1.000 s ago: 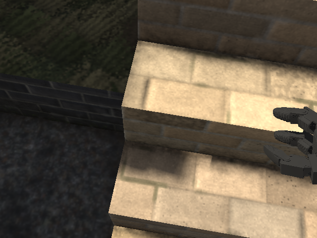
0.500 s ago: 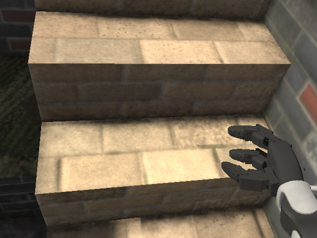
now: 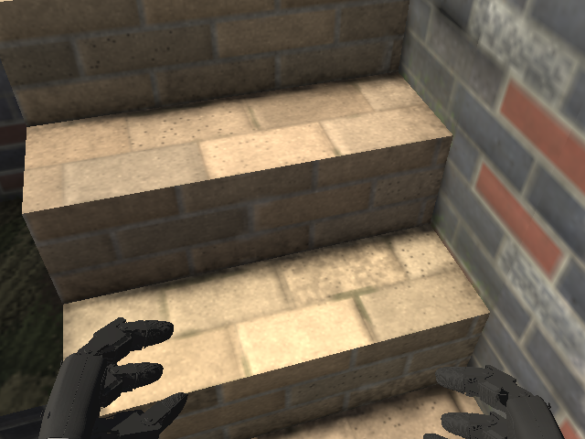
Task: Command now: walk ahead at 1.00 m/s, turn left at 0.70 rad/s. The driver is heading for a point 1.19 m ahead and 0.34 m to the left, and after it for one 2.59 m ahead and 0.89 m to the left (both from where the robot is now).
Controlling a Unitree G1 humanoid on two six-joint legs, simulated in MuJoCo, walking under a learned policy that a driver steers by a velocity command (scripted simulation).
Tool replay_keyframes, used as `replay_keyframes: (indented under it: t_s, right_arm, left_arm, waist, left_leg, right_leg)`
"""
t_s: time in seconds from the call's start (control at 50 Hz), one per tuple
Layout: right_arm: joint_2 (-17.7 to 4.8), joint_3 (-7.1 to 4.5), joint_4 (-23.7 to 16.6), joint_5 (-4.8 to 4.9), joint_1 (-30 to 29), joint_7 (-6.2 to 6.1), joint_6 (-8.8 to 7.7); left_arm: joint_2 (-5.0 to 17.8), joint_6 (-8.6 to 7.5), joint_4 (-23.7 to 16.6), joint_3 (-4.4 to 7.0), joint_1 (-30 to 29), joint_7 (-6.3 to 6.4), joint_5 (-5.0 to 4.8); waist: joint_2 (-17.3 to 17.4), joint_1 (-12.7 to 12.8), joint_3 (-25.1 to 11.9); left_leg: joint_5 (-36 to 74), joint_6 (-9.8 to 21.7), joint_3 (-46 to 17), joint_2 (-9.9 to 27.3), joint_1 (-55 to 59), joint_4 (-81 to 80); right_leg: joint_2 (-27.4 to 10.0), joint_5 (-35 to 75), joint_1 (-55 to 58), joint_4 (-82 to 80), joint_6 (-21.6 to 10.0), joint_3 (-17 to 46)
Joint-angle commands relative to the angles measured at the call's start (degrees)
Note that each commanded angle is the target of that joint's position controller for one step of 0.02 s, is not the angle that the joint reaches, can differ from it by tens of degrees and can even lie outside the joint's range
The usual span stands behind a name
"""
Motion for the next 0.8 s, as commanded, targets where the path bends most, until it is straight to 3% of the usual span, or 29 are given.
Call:
replay_keyframes:
  t_s: [0.02,0.08,0.14,0.18,0.2,0.22,0.24,0.26,0.28,0.3,0.32,0.34,0.36,0.4,0.48,0.54,0.56,0.58,0.6,0.62,0.64,0.66,0.68,0.7,0.72,0.74,0.76,0.78,0.8]
  right_arm:
    - [-9.09,-3.28,-3.45,-1.3,-0.77,-1.21,0.73]
    - [-9.32,-3.86,-4.21,-0.95,-3.27,-0.47,0.92]
    - [-7.08,-4.76,-5.42,1.79,-2.89,-0.91,1.14]
    - [-1.92,-4.37,-5.73,0.8,1.22,-1.34,1.25]
    - [0.44,-4.07,-6.07,0.48,1.9,-0.97,0.37]
    - [3.4,-3.19,-8.68,-0.03,-1.75,-0.05,-0.63]
    - [2.55,-3.91,-6.03,1.37,2.89,1.14,-2.6]
    - [-0.63,-5.0,-2.5,2.59,8.69,2.32,-3.77]
    - [-1.17,-4.71,-1.94,3.85,6.9,2.33,-4.34]
    - [0.43,-3.33,-3.67,2.49,3.62,2.46,-3.08]
    - [3.15,-1.36,-9.07,3.7,-4.56,1.86,-1.35]
    - [-1.69,-3.15,-9.83,3.41,-17.0,1.26,0.29]
    - [-4.31,-4.76,-8.56,2.2,-15.87,1.79,1.58]
    - [-3.93,-4.97,-7.35,0.37,-9.6,1.31,2.7]
    - [0.92,-3.96,-6.13,1.73,-6.47,1.63,1.16]
    - [3.84,-2.32,-8.54,1.45,-8.7,3.32,0.18]
    - [2.87,-2.14,-10.37,1.64,-11.18,3.92,-0.42]
    - [1.63,-2.34,-10.74,0.9,-12.07,4.66,-1.35]
    - [1.94,-2.61,-8.66,0.92,-9.88,4.74,-1.37]
    - [-0.6,-4.13,-5.91,1.33,0.01,3.97,-0.85]
    - [-6.27,-5.98,-3.63,1.26,10.78,3.52,-1.0]
    - [-16.16,-10.74,0.12,1.22,19.58,2.8,-1.64]
    - [-22.11,-13.37,5.63,1.15,22.07,-0.51,0.3]
    - [-22.99,-12.18,6.5,-2.89,23.79,-1.8,0.0]
    - [-17.16,-9.81,7.4,-3.72,18.73,-0.84,-0.45]
    - [-11.74,-8.25,5.7,-2.29,11.16,0.53,-0.71]
    - [-6.0,-7.31,5.4,-0.66,6.72,1.59,-1.03]
    - [-2.93,-6.73,7.36,-0.69,5.69,1.99,-1.21]
    - [-3.28,-6.8,8.59,-1.01,5.06,2.16,-1.74]
  left_arm:
    - [-1.29,-2.26,1.78,-2.11,8.56,-1.38,-0.79]
    - [0.53,-3.03,4.41,-1.48,12.75,-1.64,-0.6]
    - [-0.87,-1.66,5.61,-1.7,12.84,-1.23,-2.09]
    - [-1.38,-0.19,7.93,-1.66,9.41,-1.27,-1.3]
    - [-1.69,0.16,9.36,-1.78,7.54,-1.98,-0.04]
    - [0.43,-0.1,10.91,-1.84,8.6,-2.56,2.31]
    - [6.66,-0.98,13.28,0.42,14.43,-3.35,4.05]
    - [16.67,-0.28,17.73,5.89,23.59,-3.77,2.49]
    - [15.97,1.18,19.11,5.97,22.91,-3.67,1.84]
    - [16.48,3.31,19.62,6.24,24.46,-2.48,0.06]
    - [21.2,2.86,19.7,8.87,24.24,0.53,-4.02]
    - [9.69,2.98,19.58,5.4,22.68,3.04,-1.03]
    - [5.42,1.86,19.18,3.29,21.92,4.27,0.77]
    - [4.86,1.16,18.46,2.89,20.06,4.59,-0.36]
    - [3.9,1.65,20.6,3.2,22.99,4.29,0.26]
    - [6.08,2.56,21.72,4.2,23.68,5.35,0.38]
    - [6.0,2.61,20.99,4.34,20.28,5.69,0.06]
    - [8.35,3.67,19.53,5.02,14.52,6.1,-0.04]
    - [17.89,3.82,19.71,7.6,18.4,6.63,-1.52]
    - [20.59,4.21,20.79,8.62,15.87,5.24,-0.98]
    - [22.07,4.21,19.18,8.88,9.08,3.56,-1.75]
    - [17.74,2.54,15.95,7.51,-0.45,1.35,-2.58]
    - [10.98,0.33,13.08,6.22,-3.12,-0.64,-1.84]
    - [8.96,-2.11,15.05,5.15,-4.92,-4.19,-2.61]
    - [5.35,-1.79,15.45,3.83,-2.32,-5.77,-2.95]
    - [2.65,-0.98,13.65,3.13,-0.14,-6.17,-1.87]
    - [0.68,-0.42,15.18,2.25,2.5,-5.96,0.43]
    - [-1.56,-0.02,15.84,1.57,5.06,-6.06,0.62]
    - [-2.93,-0.05,13.29,0.66,2.96,-6.14,1.21]
  waist:
    - [4.42,0.76,6.38]
    - [7.48,1.81,-1.46]
    - [11.29,-0.5,2.28]
    - [4.07,-6.17,7.31]
    - [-4.05,-8.33,8.0]
    - [-13.79,-7.85,7.07]
    - [-19.08,-6.91,1.12]
    - [-23.9,-5.9,-8.8]
    - [-16.91,-4.7,-5.02]
    - [-17.29,-6.38,-0.2]
    - [-28.24,-5.31,5.42]
    - [-16.24,0.26,14.65]
    - [-13.6,-0.7,17.31]
    - [-8.9,-3.7,15.07]
    - [-3.6,-4.77,14.11]
    - [-2.92,-5.7,11.29]
    - [-3.04,-6.77,11.32]
    - [-3.36,-8.09,9.14]
    - [-7.51,-7.5,3.38]
    - [-7.73,-11.91,-4.08]
    - [-9.53,-17.9,-12.39]
    - [-3.83,-26.7,-13.13]
    - [17.9,-22.18,-11.21]
    - [25.01,-20.0,-14.01]
    - [22.68,-14.3,-12.26]
    - [15.3,-9.31,-3.33]
    - [10.93,-7.38,-0.77]
    - [8.39,-5.53,1.98]
    - [10.73,-5.43,4.05]
  left_leg:
    - [-14.51,10.92,-17.92,5.98,-1.6,-16.63]
    - [-10.87,7.24,-10.95,2.54,-6.43,-9.59]
    - [-3.85,3.18,-6.8,-0.86,-6.75,5.28]
    - [-0.99,0.56,-2.9,-6.43,-10.83,22.52]
    - [-10.75,-1.22,0.97,-9.52,-16.65,33.3]
    - [-28.07,-4.27,3.09,-11.38,-30.32,52.57]
    - [-27.38,-8.54,7.04,-10.82,-41.38,76.45]
    - [-21.15,-10.55,8.81,-3.0,-48.49,93.21]
    - [-17.94,-10.56,7.09,-2.69,-57.09,103.73]
    - [-21.3,-9.87,7.45,-0.63,-60.17,100.92]
    - [-23.03,-9.32,0.25,11.25,-59.58,88.24]
    - [-12.46,-9.62,0.31,9.64,-65.11,90.64]
    - [-5.32,-9.2,2.77,8.15,-56.22,90.99]
    - [-4.05,-7.84,3.27,5.99,-49.57,87.9]
    - [-5.84,-5.72,6.72,5.14,-49.64,81.98]
    - [-10.16,-4.08,7.84,8.36,-49.87,69.09]
    - [-11.2,-3.07,9.86,9.69,-42.05,54.6]
    - [-10.04,-1.01,13.11,9.06,-28.3,40.88]
    - [-36.35,2.98,15.6,1.52,-13.29,33.08]
    - [-35.86,4.57,18.45,-1.64,-6.13,31.54]
    - [-26.96,7.03,15.62,-3.35,3.97,20.56]
    - [-5.91,10.26,11.19,-7.14,19.09,10.1]
    - [7.36,15.73,-8.88,0.12,41.14,-4.72]
    - [13.18,16.97,-28.54,3.89,30.4,-18.41]
    - [2.17,12.65,-28.03,3.41,17.54,-19.32]
    - [1.25,10.5,-21.19,2.31,4.94,-15.35]
    - [-2.68,8.94,-14.9,0.63,-0.24,-7.08]
    - [-5.19,7.74,-10.96,-1.06,-4.17,-2.7]
    - [-4.95,8.42,-11.79,-1.7,-5.63,-2.97]
  right_leg:
    - [-1.08,12.91,-1.33,-9.21,0.1,-1.66]
    - [-1.49,22.24,20.31,-27.04,-3.18,-3.97]
    - [-6.87,26.69,31.72,-65.28,-10.96,-2.19]
    - [-11.23,43.42,37.7,-83.05,-11.42,-4.89]
    - [-11.3,52.56,41.13,-85.39,-9.79,-6.91]
    - [-13.81,77.74,48.28,-75.59,-8.05,-6.21]
    - [-16.22,97.72,52.92,-56.1,-6.3,-6.61]
    - [-28.69,77.67,57.7,-56.07,-16.75,1.88]
    - [-26.47,55.86,58.43,-60.46,-17.69,-1.1]
    - [-22.97,33.84,58.35,-65.38,-17.1,-3.72]
    - [-35.51,0.61,47.07,-79.57,-18.79,12.31]
    - [-32.56,-17.0,43.71,-84.34,-17.67,10.2]
    - [-30.45,-11.13,36.36,-84.77,-16.29,7.92]
    - [-26.15,-3.96,35.26,-86.34,-15.8,-0.63]
    - [-21.1,2.34,42.39,-85.49,-14.8,-11.38]
    - [-20.67,3.15,48.55,-85.89,-13.06,-14.8]
    - [-18.83,6.79,45.19,-87.65,-11.63,-18.81]
    - [-17.96,24.2,39.39,-88.03,-11.23,-22.62]
    - [-19.21,59.07,37.06,-84.13,-14.91,-21.97]
    - [-22.45,87.18,44.02,-74.74,-17.83,-21.12]
    - [-22.88,94.37,47.99,-63.08,-18.18,-20.27]
    - [-15.64,101.96,36.19,-46.78,-13.73,-19.89]
    - [-5.36,34.68,1.27,-23.27,-8.15,-17.3]
    - [-1.08,4.06,2.28,-1.34,-6.55,-3.29]
    - [0.42,-0.72,6.49,8.52,-7.26,1.99]
    - [0.72,-1.06,5.29,10.9,-6.77,-0.34]
    - [0.62,0.01,1.94,14.12,-6.99,-1.8]
    - [1.35,-0.94,1.67,16.88,-6.76,-3.05]
    - [3.88,-2.26,-1.52,26.07,-7.28,-3.99]
Keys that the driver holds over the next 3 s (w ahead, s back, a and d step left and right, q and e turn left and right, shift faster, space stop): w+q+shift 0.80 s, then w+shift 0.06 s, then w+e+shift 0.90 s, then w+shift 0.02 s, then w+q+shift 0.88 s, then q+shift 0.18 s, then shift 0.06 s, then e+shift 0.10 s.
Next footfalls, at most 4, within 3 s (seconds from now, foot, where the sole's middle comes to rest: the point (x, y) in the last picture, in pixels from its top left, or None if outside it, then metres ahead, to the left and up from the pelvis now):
0.22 right None -0.03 -0.29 -0.94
0.62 left None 0.03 0.08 -0.73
1.22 right None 0.15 -0.13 -0.73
1.44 left None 0.12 0.08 -0.73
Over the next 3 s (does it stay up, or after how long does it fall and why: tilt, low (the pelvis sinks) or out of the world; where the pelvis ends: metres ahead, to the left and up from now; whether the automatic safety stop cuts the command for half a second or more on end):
stays up -0.06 0.01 -0.02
